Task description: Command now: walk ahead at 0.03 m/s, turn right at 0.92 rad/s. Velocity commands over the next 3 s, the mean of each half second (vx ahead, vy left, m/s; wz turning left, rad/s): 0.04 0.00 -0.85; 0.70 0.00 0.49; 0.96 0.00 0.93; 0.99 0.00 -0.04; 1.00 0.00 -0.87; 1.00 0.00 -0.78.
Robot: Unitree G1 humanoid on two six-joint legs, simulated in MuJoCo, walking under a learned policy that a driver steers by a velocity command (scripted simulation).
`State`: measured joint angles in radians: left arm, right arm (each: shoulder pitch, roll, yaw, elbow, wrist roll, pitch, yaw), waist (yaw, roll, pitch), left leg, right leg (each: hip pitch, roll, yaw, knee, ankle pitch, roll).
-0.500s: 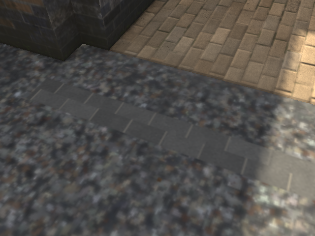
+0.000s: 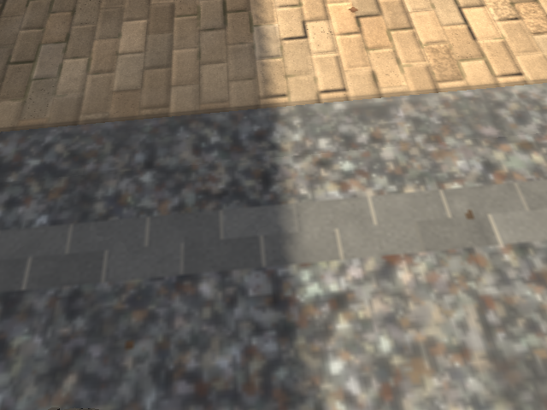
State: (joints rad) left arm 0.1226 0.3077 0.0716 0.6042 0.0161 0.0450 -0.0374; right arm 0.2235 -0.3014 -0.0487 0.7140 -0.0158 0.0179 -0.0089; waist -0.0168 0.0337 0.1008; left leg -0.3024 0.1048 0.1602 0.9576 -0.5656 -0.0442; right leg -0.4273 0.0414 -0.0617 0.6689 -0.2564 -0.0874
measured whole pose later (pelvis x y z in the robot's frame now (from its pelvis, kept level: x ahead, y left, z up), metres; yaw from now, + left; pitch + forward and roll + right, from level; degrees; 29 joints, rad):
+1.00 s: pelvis +0.24 -0.04 +0.02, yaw -8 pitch +4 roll -1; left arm 0.33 0.29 0.03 0.75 0.04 -0.09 0.01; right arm 0.21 -0.33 -0.08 0.72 -0.03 0.00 0.08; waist 0.03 0.04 -0.04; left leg -0.72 0.03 -0.02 1.20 -0.23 0.05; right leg -0.03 0.01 -0.08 0.29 -0.32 0.00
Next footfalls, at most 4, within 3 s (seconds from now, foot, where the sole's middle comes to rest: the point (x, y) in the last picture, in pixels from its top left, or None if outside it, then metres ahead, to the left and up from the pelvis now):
0.44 left None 0.18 0.09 -0.75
0.80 right None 0.16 -0.14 -0.75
1.24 left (275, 326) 0.61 0.05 -0.75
1.66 right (276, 181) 1.07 0.04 -0.75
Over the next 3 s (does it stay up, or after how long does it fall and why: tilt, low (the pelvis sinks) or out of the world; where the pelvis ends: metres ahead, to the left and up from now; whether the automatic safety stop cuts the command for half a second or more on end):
stays up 2.05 0.19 0.00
